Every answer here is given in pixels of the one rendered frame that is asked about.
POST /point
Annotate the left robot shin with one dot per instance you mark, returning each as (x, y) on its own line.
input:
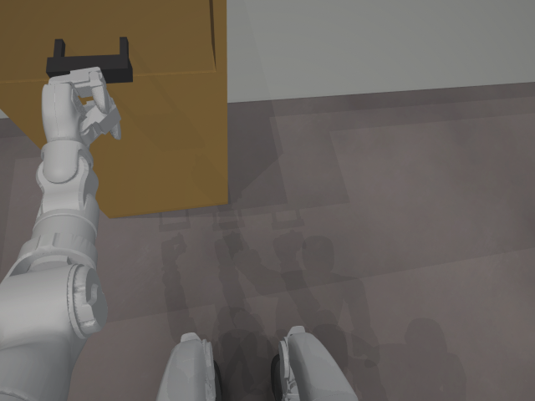
(210, 389)

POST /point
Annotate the robot shin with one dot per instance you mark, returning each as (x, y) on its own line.
(210, 389)
(290, 389)

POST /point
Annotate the left robot hand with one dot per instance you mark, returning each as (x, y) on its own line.
(65, 118)

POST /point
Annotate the right robot shin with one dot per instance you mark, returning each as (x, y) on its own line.
(290, 389)

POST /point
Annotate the drawer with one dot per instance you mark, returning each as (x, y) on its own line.
(164, 35)

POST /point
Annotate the cabinet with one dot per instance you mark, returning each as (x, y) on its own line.
(172, 154)

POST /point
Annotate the handle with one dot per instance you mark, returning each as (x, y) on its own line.
(115, 68)

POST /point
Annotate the robot left upper arm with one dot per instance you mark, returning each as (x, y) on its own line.
(46, 318)

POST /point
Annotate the robot left forearm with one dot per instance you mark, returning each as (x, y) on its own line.
(66, 226)

